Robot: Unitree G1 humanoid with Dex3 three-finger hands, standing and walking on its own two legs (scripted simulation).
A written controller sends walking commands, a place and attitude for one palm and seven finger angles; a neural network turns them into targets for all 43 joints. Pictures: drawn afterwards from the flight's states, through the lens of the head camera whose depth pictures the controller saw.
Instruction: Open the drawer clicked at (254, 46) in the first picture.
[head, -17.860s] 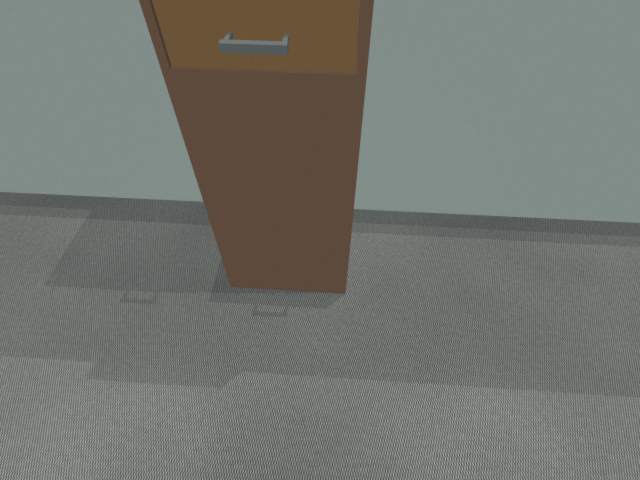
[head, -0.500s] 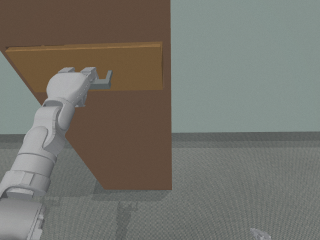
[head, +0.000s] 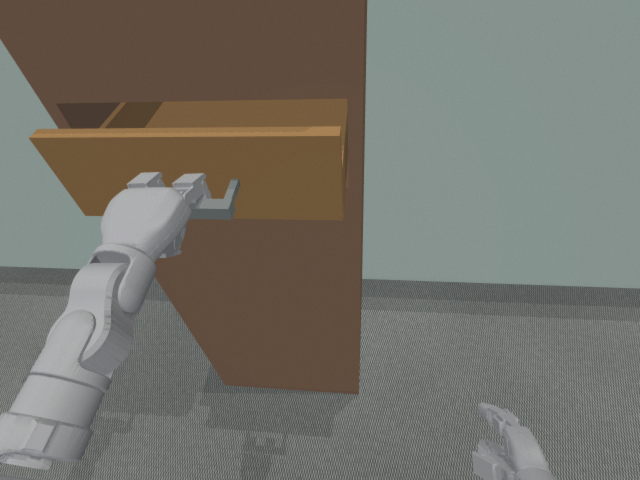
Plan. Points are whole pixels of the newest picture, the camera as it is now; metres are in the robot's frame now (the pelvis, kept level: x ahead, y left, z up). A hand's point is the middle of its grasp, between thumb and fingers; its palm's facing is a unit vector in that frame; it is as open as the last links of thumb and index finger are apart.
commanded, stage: pull the drawer open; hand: left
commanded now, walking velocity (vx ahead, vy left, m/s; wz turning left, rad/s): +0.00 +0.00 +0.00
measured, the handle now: (186, 197) +0.41 +0.20 +0.16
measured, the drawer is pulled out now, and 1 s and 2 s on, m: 0.08 0.20 0.30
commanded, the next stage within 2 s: none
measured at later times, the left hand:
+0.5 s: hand (150, 290) +0.29 +0.22 +0.13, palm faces +0.08 -0.07 -0.99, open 5.4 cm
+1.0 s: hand (128, 336) +0.23 +0.22 +0.13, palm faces +0.08 -0.08 -0.99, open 5.4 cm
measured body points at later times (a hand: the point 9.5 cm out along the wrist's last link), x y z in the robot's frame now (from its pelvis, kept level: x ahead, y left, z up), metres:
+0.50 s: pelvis -0.01 -0.01 +0.00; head -0.01 -0.05 +0.45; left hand +0.28 +0.22 +0.19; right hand +0.20 -0.22 -0.11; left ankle -0.03 +0.12 -0.74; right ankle -0.03 -0.12 -0.74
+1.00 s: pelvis -0.02 -0.01 +0.00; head -0.02 -0.05 +0.45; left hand +0.22 +0.22 +0.19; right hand +0.19 -0.21 -0.10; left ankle -0.03 +0.12 -0.74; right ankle -0.03 -0.12 -0.74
